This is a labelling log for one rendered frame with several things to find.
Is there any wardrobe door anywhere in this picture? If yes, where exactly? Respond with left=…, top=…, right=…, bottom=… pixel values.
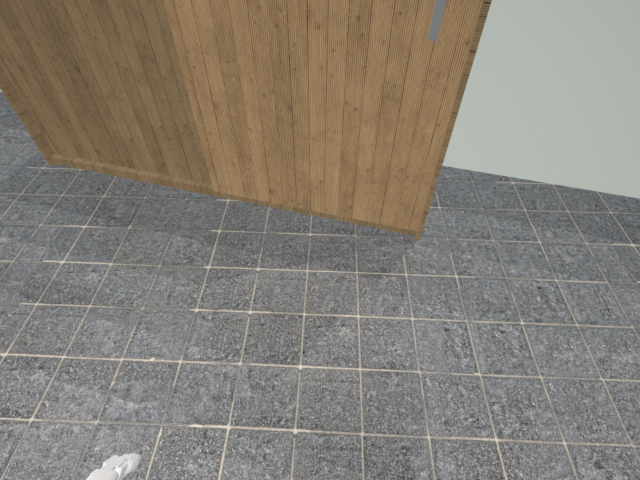
left=0, top=0, right=211, bottom=184
left=164, top=0, right=483, bottom=231

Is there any robot left hand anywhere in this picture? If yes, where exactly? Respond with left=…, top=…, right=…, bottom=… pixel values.
left=86, top=453, right=140, bottom=480

